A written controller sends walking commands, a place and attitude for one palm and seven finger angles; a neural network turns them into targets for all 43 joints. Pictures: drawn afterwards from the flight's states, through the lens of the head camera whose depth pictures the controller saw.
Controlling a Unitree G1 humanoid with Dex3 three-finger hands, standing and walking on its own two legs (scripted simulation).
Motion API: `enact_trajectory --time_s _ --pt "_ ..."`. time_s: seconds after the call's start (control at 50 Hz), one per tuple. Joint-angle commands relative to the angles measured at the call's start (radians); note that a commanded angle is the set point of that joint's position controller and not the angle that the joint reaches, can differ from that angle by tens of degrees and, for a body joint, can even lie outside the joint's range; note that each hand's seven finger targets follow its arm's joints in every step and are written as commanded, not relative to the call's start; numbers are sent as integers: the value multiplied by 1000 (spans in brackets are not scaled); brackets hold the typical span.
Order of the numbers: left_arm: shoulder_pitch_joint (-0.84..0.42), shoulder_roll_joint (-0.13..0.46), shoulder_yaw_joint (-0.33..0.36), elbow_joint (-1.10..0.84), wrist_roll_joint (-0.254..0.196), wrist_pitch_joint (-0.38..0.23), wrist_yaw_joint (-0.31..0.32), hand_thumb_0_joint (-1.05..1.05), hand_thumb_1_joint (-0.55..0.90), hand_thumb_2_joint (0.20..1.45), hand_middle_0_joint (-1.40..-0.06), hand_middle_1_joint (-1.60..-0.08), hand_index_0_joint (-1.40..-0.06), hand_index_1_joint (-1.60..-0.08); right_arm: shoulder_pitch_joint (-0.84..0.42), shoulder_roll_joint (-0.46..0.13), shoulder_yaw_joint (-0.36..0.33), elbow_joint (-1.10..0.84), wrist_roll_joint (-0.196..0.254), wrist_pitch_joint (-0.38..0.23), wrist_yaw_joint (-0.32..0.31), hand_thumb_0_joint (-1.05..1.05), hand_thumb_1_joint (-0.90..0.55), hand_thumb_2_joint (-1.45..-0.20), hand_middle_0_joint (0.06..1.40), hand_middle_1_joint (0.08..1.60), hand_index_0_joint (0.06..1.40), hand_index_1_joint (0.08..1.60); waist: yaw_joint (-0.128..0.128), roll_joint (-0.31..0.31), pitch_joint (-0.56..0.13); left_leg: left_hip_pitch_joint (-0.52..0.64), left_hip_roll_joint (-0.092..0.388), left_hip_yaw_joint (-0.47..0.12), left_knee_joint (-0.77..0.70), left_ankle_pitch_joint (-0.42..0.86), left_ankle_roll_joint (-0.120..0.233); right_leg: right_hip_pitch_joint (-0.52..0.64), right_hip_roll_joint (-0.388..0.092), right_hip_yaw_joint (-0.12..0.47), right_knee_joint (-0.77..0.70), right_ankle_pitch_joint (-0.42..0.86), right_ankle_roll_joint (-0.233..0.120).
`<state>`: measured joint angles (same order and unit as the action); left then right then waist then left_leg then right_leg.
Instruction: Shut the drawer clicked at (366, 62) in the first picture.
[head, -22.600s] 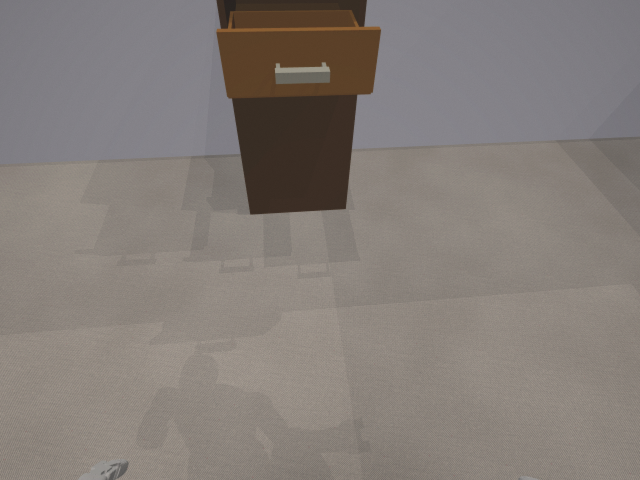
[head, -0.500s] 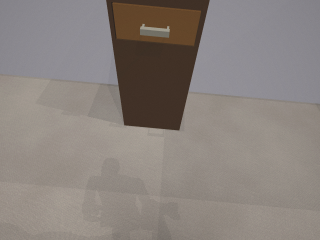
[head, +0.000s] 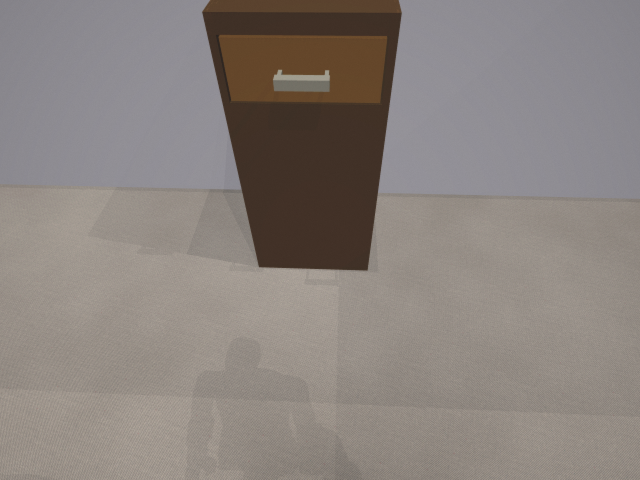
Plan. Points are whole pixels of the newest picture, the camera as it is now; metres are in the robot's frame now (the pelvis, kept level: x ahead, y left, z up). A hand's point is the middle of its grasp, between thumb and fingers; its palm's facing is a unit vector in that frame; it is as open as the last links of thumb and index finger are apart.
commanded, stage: let the arm hang, fingers relaxed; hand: left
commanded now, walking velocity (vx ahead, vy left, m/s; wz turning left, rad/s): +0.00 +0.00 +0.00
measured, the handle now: (302, 78) +0.95 +0.09 +0.03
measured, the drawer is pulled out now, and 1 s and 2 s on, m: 0.00 0.00 0.00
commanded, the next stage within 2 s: look to check the result in 0.26 s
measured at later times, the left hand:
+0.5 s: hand out of the picture -0.01 +0.15 -0.17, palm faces +0.05 -0.98 -0.19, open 7.4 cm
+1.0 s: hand out of the picture +0.02 +0.15 -0.17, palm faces +0.04 -0.98 -0.21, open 7.4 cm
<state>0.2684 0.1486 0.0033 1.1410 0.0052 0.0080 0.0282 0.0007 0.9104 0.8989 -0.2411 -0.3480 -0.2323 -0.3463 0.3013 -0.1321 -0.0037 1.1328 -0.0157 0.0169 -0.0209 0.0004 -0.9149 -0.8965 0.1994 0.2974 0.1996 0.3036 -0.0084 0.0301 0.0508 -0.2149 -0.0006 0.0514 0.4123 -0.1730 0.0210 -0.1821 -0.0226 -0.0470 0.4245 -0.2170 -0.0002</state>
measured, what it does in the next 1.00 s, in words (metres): stands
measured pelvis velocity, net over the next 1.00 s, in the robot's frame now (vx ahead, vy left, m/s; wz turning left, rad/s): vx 0.02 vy -0.02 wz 0.00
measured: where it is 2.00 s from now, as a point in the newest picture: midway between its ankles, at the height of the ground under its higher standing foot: outside the picture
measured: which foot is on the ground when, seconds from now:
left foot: down 0.00-1.00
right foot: down 0.00-1.00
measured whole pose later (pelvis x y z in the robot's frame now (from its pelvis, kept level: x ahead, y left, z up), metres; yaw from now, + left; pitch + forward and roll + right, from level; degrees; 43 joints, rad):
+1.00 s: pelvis +0.02 -0.02 +0.00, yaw +0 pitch -2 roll +0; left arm 0.24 0.15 0.02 1.16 0.01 -0.01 0.03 0.00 0.91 0.90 -0.20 -0.30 -0.20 -0.30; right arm 0.26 -0.16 -0.02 1.15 -0.02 0.00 -0.04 0.00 -0.91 -0.90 0.20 0.30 0.20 0.30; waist -0.01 0.02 0.06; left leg -0.17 0.04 0.04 0.39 -0.19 -0.02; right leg -0.13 0.02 -0.06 0.39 -0.23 -0.03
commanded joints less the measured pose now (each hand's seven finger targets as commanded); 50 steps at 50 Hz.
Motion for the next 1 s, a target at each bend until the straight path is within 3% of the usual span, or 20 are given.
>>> enact_trajectory --time_s 0.0,0.08,0.16,0.28,0.46,0.68,0.86,0.98 --pt "69 104 19 -12 2 -16 9 0 900 900 -200 -300 -200 -300 77 -82 -15 -15 -2 -12 -10 0 -900 -900 200 300 200 300 2 -21 46 -17 93 -102 -97 -55 15 -56 -75 74 -107 -76 -42" --pt "74 95 22 -11 2 -20 12 0 900 900 -200 -300 -200 -300 88 -78 -17 -11 0 -18 -14 0 -900 -900 200 300 200 300 4 -10 20 0 96 -100 -85 0 14 -37 -73 72 -98 -29 -42" --pt "69 82 22 -3 1 -20 12 0 900 900 -200 -300 -200 -300 91 -64 -16 -4 -1 -18 -17 0 -900 -900 200 300 200 300 1 7 40 -4 95 -96 -87 0 12 -39 -73 75 -103 -24 -43" --pt "74 82 25 -3 2 -24 14 0 900 900 -200 -300 -200 -300 97 -68 -21 -5 0 -15 -18 0 -900 -900 200 300 200 300 -4 -21 39 15 93 -89 -70 13 9 -50 -74 80 -117 -31 -46" --pt "72 76 25 2 2 -28 14 0 900 900 -200 -300 -200 -300 79 -74 -22 -3 0 -19 -21 0 -900 -900 200 300 200 300 -6 -11 20 44 102 -84 -64 59 7 -36 -76 83 -117 25 -44" --pt "64 98 28 1 4 -30 13 0 900 900 -200 -300 -200 -300 52 -94 -25 -6 0 -12 -19 0 -900 -900 200 300 200 300 -5 -36 50 46 98 -79 -64 26 1 -56 -76 95 -146 -19 -45" --pt "41 111 32 -3 1 -34 11 0 900 900 -200 -300 -200 -300 31 -110 -24 -4 -1 -21 -22 0 -900 -900 200 300 200 300 -3 -4 13 61 108 -79 -68 83 0 -9 -79 90 -133 77 -46" --pt "24 130 35 -9 3 -35 10 0 900 900 -200 -300 -200 -300 21 -131 -26 -8 0 -21 -22 0 -900 -900 200 300 200 300 -4 -23 14 64 112 -82 -72 93 0 -1 -78 89 -136 94 -47"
